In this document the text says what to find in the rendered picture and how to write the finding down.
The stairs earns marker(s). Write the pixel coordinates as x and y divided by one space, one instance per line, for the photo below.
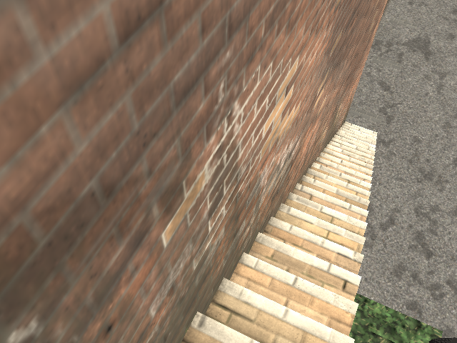
299 280

